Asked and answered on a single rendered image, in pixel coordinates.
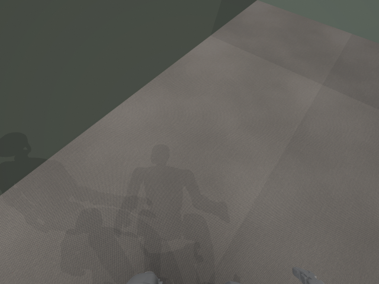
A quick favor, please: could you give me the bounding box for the robot right hand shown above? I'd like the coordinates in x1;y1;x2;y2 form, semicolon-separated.
293;267;324;284

